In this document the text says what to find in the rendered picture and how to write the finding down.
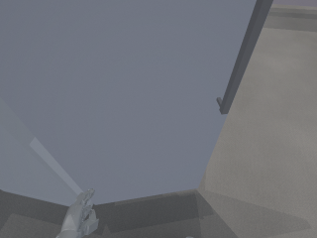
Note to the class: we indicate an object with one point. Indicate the robot left hand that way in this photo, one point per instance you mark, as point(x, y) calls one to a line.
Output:
point(76, 214)

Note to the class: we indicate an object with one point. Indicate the handle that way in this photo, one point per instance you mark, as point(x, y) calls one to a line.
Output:
point(250, 39)

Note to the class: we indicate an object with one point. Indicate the fridge door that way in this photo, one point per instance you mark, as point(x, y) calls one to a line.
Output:
point(122, 93)

